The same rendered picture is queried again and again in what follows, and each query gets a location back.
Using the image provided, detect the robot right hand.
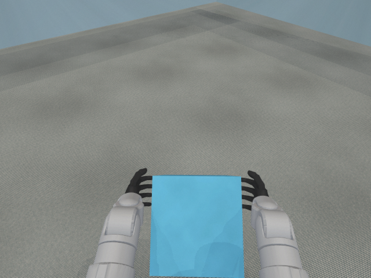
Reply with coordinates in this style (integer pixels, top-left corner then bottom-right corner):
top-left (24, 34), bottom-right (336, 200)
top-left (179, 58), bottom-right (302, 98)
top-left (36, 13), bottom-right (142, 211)
top-left (241, 170), bottom-right (269, 211)

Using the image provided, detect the left robot forearm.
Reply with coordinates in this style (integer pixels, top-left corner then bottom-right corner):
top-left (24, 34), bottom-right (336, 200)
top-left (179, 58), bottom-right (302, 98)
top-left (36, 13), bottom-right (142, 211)
top-left (86, 192), bottom-right (144, 278)

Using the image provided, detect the carton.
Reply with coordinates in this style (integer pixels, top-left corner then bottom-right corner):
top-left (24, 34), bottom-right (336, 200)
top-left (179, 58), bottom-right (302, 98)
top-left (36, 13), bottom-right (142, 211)
top-left (150, 175), bottom-right (244, 278)

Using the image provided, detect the right robot forearm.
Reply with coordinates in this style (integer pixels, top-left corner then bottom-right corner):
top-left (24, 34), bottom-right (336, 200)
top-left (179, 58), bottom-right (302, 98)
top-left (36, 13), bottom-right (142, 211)
top-left (250, 196), bottom-right (309, 278)

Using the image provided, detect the robot left hand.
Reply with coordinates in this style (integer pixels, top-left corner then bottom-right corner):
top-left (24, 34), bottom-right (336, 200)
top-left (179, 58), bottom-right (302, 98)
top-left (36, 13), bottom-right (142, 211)
top-left (125, 168), bottom-right (152, 206)

